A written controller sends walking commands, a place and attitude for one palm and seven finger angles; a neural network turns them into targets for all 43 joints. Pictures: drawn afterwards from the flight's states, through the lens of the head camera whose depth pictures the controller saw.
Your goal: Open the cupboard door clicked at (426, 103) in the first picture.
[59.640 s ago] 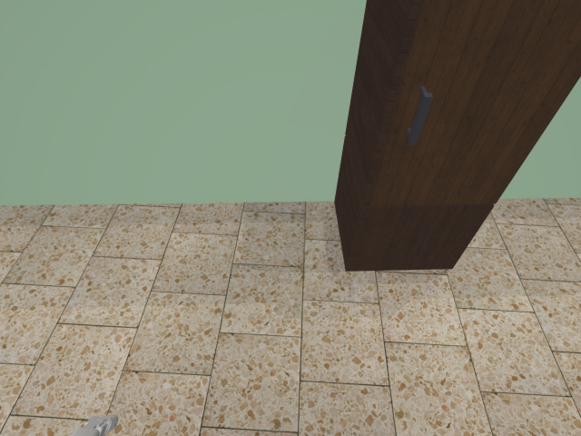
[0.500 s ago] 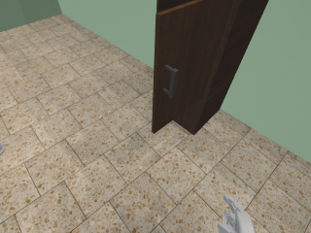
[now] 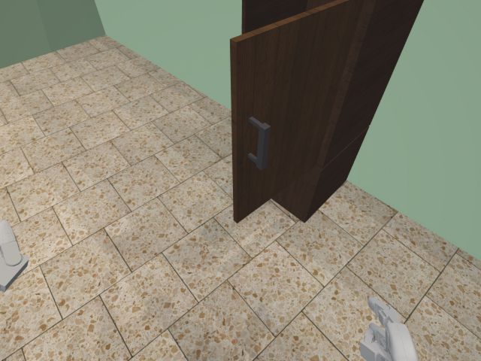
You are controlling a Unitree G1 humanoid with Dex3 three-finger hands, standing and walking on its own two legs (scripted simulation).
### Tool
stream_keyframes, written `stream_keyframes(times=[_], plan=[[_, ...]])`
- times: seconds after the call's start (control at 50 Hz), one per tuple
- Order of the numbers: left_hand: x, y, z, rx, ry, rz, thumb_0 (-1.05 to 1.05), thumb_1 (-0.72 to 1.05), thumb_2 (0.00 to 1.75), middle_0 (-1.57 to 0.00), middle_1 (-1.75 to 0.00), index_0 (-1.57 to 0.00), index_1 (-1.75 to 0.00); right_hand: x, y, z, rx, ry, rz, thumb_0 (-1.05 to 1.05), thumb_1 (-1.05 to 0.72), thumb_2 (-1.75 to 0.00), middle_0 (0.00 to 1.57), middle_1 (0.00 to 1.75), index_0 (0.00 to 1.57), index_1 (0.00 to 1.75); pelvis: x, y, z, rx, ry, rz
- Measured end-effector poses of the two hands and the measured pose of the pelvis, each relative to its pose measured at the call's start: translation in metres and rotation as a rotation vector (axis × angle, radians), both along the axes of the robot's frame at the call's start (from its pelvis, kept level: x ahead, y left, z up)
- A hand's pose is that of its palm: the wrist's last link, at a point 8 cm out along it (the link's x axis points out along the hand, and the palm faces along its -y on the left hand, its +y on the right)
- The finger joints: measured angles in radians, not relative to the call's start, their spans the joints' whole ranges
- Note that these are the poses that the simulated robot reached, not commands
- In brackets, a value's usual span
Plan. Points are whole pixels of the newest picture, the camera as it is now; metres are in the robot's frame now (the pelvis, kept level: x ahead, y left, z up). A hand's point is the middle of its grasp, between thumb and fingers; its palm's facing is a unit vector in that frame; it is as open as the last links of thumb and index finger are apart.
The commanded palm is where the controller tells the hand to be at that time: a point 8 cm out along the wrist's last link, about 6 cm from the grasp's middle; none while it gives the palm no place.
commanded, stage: stop stepping back and stand still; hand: left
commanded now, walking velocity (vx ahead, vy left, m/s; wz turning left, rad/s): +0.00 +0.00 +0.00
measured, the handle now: (257, 143) +0.59 +0.00 +0.00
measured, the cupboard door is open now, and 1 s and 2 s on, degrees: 85 85 85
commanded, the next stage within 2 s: let the arm hang, fingers relaxed in 0.12 s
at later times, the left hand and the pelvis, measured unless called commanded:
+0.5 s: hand out of the picture +0.07 +0.19 -0.16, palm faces -0.02 -0.98 -0.21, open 7.4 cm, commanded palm none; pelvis -0.02 +0.01 -0.01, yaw +2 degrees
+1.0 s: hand out of the picture -0.05 +0.21 -0.17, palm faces +0.05 -0.98 -0.21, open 7.4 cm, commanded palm none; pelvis -0.02 +0.03 +0.01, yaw +0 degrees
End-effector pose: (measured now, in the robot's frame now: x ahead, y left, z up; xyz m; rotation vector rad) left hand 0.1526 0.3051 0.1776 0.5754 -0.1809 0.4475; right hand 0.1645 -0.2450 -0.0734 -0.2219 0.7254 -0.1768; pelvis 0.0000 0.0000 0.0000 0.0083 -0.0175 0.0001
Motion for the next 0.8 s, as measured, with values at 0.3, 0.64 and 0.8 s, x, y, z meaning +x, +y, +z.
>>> stream_keyframes(times=[0.3, 0.64, 0.8], plan=[[0.021, 0.005, -0.065, -0.052, 0.322, -0.059, 0.01, 0.89, 0.90, -0.21, -0.30, -0.20, -0.30, -0.005, 0.025, -0.032, 0.085, 0.069, 0.103, 0.01, -0.90, -0.90, 0.21, 0.30, 0.21, 0.30, -0.007, 0.013, -0.004, -0.008, 0.037, 0.019], [-0.152, -0.062, -0.325, -0.695, 1.360, 0.173, -0.02, 1.00, 0.89, -0.21, -0.30, -0.20, -0.30, -0.197, 0.028, -0.061, 0.036, 0.733, -0.023, 0.01, -0.90, -0.90, 0.20, 0.30, 0.20, 0.30, -0.026, 0.012, -0.001, -0.013, -0.001, 0.050], [-0.204, -0.044, -0.311, -0.666, 1.510, 0.282, 0.00, 0.94, 0.89, -0.21, -0.29, -0.20, -0.30, -0.217, 0.054, -0.072, 0.117, 0.764, -0.054, 0.01, -0.90, -0.90, 0.20, 0.30, 0.20, 0.30, -0.023, 0.024, 0.004, -0.011, -0.002, 0.031]])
